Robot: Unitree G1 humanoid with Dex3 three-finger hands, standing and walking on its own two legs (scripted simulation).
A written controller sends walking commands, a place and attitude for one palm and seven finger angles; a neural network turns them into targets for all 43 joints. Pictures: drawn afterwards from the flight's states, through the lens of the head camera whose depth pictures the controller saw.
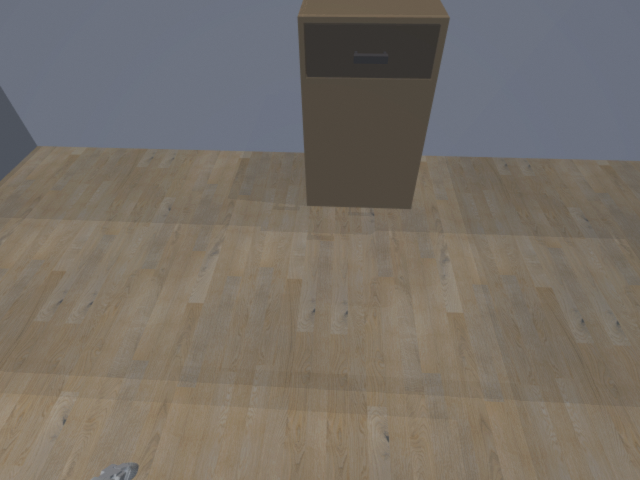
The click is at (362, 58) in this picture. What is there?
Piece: drawer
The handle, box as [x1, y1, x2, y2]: [353, 51, 387, 63]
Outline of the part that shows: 354,53 353,63 387,63 387,54 385,51 383,51 382,54 357,53 356,51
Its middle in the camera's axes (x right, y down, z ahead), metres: +0.17 -0.64 +1.35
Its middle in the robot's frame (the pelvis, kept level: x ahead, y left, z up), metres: +1.44 -0.11 -0.04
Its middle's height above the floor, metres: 0.73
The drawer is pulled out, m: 0.00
